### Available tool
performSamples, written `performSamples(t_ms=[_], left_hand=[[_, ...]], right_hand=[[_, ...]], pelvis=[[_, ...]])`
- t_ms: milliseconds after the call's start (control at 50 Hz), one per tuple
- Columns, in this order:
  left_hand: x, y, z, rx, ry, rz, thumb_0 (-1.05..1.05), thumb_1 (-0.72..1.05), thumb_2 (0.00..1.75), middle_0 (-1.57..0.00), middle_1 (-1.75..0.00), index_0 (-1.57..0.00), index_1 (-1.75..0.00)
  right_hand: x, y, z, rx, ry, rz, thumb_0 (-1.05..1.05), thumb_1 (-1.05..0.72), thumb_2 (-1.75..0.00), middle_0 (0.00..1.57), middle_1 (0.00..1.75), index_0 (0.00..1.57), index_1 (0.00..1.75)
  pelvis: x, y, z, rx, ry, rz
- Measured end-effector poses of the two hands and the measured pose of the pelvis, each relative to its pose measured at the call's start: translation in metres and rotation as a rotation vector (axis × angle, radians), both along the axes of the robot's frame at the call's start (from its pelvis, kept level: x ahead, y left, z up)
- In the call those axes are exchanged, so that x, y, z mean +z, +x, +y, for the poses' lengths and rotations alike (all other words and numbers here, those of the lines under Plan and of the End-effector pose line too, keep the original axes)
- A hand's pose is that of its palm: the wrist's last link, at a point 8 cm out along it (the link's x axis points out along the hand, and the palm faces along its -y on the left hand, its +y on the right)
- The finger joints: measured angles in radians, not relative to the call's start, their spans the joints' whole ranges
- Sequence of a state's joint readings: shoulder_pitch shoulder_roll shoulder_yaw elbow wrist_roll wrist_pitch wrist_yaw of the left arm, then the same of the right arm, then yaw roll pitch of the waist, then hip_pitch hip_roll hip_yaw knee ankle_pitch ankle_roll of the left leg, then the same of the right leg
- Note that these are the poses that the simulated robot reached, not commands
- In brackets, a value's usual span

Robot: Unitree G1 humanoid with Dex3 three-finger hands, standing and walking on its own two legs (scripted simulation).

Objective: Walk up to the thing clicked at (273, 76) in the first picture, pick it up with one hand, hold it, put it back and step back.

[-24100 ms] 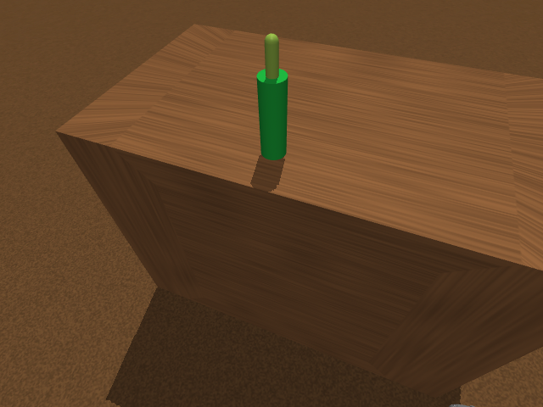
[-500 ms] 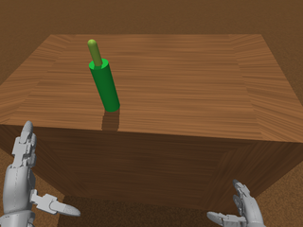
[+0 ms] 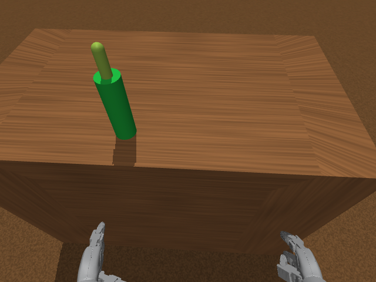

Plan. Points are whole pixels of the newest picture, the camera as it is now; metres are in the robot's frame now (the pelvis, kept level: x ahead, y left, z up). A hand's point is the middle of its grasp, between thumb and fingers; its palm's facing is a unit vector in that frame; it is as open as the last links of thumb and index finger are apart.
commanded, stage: home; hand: left
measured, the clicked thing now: (113, 96) +0.45 +0.18 +0.15
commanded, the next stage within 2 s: none
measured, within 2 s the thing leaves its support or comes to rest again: neither
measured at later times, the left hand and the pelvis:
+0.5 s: hand (111, 273) +0.15 +0.20 -0.12, palm faces -0.05 -0.94 -0.33, open 17.5 cm; pelvis +0.00 +0.00 +0.00, yaw -1 degrees
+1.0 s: hand out of the picture +0.03 +0.25 -0.14, palm faces -0.07 -0.92 -0.38, open 17.7 cm; pelvis -0.03 -0.01 +0.01, yaw -1 degrees
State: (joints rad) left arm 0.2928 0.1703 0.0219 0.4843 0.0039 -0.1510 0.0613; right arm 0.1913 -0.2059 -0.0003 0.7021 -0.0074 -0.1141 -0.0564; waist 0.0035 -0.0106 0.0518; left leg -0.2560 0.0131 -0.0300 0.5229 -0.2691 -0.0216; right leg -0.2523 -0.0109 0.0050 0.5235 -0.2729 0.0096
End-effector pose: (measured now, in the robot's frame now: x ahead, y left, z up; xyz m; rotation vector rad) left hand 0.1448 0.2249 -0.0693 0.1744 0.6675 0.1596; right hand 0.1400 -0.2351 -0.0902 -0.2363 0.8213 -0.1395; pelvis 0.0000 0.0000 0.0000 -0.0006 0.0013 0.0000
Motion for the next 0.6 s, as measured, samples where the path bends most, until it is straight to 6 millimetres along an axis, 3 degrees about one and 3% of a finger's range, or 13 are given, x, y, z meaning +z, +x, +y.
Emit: performSamples(t_ms=[180,380,480,600], left_hand=[[-0.001,0.020,0.000,-0.005,0.027,0.011,-0.01,-0.52,0.06,-0.06,-0.05,-0.06,-0.06],[-0.001,0.019,-0.004,0.002,0.022,0.026,-0.01,-0.52,0.06,-0.05,-0.05,-0.06,-0.06],[-0.015,0.001,0.014,-0.095,0.101,0.163,-0.01,-0.54,0.05,-0.06,-0.05,-0.06,-0.05],[-0.023,-0.039,0.053,-0.051,0.171,0.338,-0.01,-0.57,0.03,-0.05,-0.04,-0.06,-0.05]], right_hand=[[-0.009,-0.017,-0.007,-0.045,0.006,0.056,0.01,-0.90,-0.90,0.20,0.30,0.21,0.30],[-0.007,-0.010,-0.007,-0.047,0.023,0.035,0.01,-0.90,-0.90,0.20,0.30,0.21,0.30],[-0.011,-0.014,-0.021,0.006,-0.003,0.087,0.01,-0.90,-0.90,0.20,0.30,0.21,0.30],[-0.015,-0.043,-0.051,-0.019,-0.044,0.190,0.01,-0.90,-0.90,0.20,0.30,0.21,0.30]], pelvis=[[-0.001,0.004,0.001,-0.013,-0.001,0.007],[-0.001,0.004,-0.001,-0.018,0.001,0.003],[-0.003,0.000,-0.003,-0.017,0.006,-0.011],[0.001,-0.005,-0.005,-0.014,0.009,-0.032]])
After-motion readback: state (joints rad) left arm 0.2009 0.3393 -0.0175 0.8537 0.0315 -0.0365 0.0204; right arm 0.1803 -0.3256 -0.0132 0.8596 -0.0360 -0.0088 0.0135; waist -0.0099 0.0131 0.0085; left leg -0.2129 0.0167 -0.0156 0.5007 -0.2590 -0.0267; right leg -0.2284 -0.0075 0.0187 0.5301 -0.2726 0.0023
